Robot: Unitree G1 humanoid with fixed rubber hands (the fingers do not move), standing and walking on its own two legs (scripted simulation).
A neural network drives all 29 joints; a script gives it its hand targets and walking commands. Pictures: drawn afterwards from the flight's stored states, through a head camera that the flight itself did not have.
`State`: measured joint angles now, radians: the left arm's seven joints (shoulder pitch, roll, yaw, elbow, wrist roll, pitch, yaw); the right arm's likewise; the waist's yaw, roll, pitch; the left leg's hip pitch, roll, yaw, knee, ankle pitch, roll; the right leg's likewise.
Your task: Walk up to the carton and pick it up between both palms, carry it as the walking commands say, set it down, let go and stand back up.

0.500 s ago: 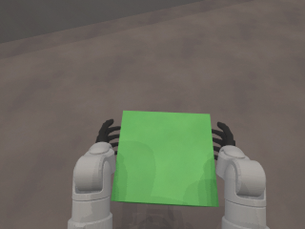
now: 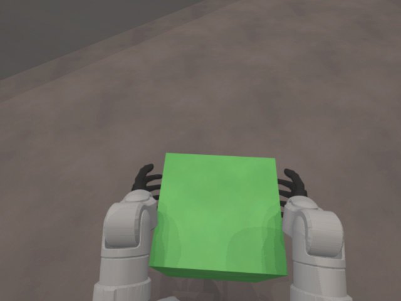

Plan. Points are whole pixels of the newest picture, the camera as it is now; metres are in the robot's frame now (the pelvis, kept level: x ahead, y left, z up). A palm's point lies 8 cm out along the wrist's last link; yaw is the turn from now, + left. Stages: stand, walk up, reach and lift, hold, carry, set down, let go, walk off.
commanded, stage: carry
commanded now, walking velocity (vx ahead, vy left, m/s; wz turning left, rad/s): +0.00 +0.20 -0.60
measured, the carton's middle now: (215, 224) +0.29 +0.00 -0.03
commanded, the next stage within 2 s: none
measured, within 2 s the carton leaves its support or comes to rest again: neither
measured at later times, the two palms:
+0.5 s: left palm (118, 201) +0.29 +0.17 +0.08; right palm (279, 245) +0.21 -0.10 +0.08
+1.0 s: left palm (108, 204) +0.29 +0.20 +0.07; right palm out of the picture +0.13 -0.04 +0.08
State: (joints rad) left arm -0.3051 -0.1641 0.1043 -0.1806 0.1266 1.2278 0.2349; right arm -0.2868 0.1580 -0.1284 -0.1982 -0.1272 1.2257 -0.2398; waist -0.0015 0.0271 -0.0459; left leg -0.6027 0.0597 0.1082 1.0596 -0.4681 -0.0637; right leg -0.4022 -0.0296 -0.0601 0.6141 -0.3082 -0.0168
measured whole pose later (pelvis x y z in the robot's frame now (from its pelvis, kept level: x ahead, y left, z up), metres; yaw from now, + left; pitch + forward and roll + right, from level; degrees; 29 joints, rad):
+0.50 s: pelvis -0.04 +0.12 +0.00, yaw -19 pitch +5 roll -1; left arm -0.32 -0.17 0.13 -0.27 0.11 1.25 0.28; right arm -0.35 0.18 -0.13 -0.19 -0.17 1.21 -0.20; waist 0.04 0.01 -0.05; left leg -0.44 0.11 0.25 0.65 -0.30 0.05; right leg -0.41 -0.02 -0.16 0.72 -0.42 0.01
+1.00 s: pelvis -0.03 +0.24 +0.00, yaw -37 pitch +4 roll -1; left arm -0.28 -0.16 0.12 -0.26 0.12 1.26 0.27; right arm -0.32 0.17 -0.10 -0.16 -0.14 1.21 -0.22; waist 0.03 -0.04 -0.02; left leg -0.39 0.09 0.16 0.61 -0.29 0.03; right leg -0.59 -0.04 -0.06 1.08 -0.50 0.02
